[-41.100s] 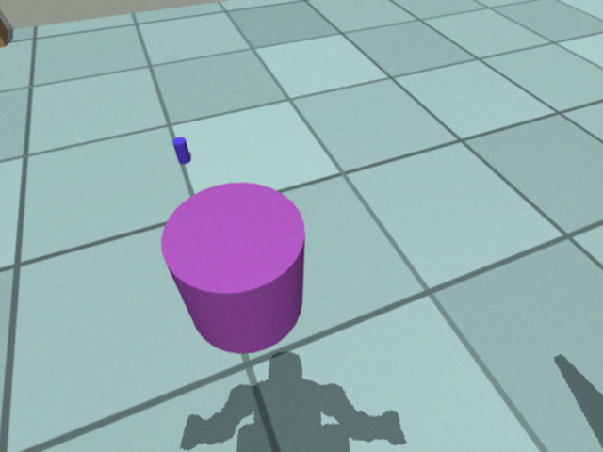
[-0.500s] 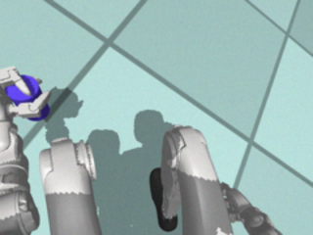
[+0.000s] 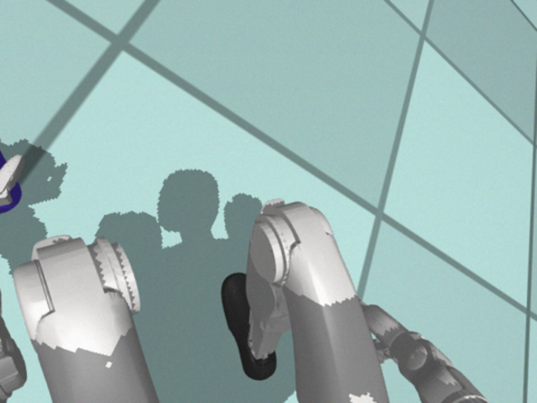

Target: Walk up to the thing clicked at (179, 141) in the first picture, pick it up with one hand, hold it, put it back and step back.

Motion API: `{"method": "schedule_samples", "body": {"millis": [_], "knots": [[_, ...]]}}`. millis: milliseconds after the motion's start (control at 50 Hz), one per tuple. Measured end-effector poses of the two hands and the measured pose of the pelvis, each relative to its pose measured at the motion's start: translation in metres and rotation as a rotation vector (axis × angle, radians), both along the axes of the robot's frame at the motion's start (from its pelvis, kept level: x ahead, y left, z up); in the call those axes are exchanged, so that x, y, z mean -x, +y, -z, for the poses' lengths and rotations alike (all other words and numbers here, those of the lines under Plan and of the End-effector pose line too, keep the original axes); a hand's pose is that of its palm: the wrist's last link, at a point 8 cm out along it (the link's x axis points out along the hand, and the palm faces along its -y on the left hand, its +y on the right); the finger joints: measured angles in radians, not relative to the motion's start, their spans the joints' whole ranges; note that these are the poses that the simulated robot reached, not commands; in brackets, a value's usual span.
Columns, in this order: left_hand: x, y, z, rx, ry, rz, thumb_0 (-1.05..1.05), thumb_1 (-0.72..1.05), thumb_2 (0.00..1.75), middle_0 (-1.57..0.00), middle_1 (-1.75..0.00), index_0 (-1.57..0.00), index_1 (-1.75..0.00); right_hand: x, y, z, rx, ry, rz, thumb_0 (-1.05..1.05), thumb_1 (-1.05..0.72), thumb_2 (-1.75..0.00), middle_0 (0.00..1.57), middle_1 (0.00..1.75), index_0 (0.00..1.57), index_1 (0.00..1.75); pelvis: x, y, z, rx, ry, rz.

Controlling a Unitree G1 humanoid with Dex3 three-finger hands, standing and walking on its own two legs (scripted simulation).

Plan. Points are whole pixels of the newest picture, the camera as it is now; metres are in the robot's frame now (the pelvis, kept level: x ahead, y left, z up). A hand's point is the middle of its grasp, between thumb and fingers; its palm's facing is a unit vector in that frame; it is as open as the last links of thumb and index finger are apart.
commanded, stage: lower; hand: left
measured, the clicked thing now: out of the picture +0.43 +0.27 -0.19
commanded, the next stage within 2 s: loosen in 0.62 s
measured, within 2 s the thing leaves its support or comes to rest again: rests again in 1.68 s
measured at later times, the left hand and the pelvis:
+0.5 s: hand out of the picture +0.44 +0.27 -0.18, palm faces +0.31 -0.95 -0.01, open 5.5 cm; pelvis -0.01 +0.01 -0.01, yaw -3 degrees
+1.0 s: hand out of the picture +0.44 +0.27 -0.18, palm faces +0.32 -0.95 +0.01, open 6.5 cm; pelvis -0.01 +0.02 +0.00, yaw -4 degrees
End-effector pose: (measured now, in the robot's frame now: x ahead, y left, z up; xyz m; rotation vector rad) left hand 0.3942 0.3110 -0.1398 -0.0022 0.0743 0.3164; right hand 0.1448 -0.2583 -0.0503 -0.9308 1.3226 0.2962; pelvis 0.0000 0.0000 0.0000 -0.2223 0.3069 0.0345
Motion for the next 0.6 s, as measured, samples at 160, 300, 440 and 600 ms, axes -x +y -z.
{"method": "schedule_samples", "body": {"millis": [160, 300, 440, 600], "knots": [[-0.002, 0.000, 0.016, -0.002, -0.002, 0.000, 0.04, -0.08, 0.96, -0.83, -0.98, -1.25, -1.36, -0.003, 0.006, -0.006, 0.036, 0.008, -0.058, 0.00, -0.91, -0.91, 0.20, 0.30, 0.20, 0.30, 0.002, 0.005, 0.002, 0.025, -0.030, 0.009], [-0.004, 0.001, 0.025, 0.000, -0.002, -0.008, 0.04, -0.08, 0.96, -0.84, -0.97, -1.26, -1.37, -0.005, 0.013, -0.011, 0.054, 0.007, -0.103, 0.00, -0.91, -0.91, 0.20, 0.30, 0.20, 0.30, 0.004, 0.008, 0.004, 0.044, -0.051, 0.020], [-0.006, 0.001, 0.033, 0.001, -0.007, -0.009, 0.04, -0.08, 0.96, -0.84, -0.97, -1.28, -1.38, -0.004, 0.019, -0.016, 0.074, 0.016, -0.131, 0.00, -0.91, -0.91, 0.20, 0.30, 0.20, 0.30, 0.005, 0.012, 0.005, 0.065, -0.067, 0.029], [-0.004, 0.000, 0.039, 0.004, -0.024, -0.011, 0.04, -0.08, 0.97, -0.84, -0.97, -1.28, -1.38, -0.001, 0.024, -0.020, 0.095, 0.036, -0.155, 0.00, -0.91, -0.90, 0.20, 0.30, 0.20, 0.30, 0.007, 0.015, 0.005, 0.081, -0.083, 0.036]]}}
